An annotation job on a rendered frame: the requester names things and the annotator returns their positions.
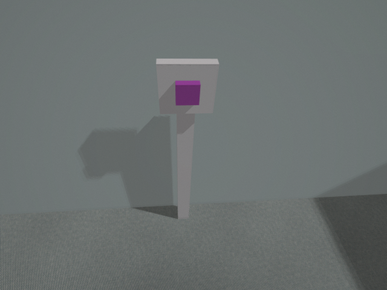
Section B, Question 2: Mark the button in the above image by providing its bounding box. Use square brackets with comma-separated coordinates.
[175, 80, 201, 106]

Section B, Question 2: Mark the panel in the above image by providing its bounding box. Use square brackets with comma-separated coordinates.
[156, 59, 219, 219]

